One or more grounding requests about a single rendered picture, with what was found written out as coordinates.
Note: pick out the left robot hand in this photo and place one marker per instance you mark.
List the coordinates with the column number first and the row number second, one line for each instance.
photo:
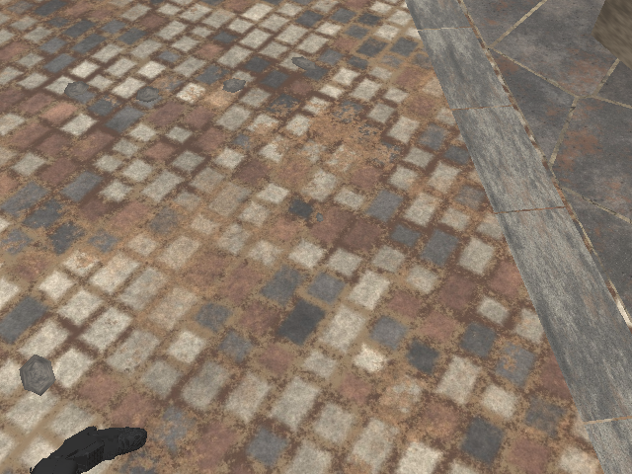
column 88, row 448

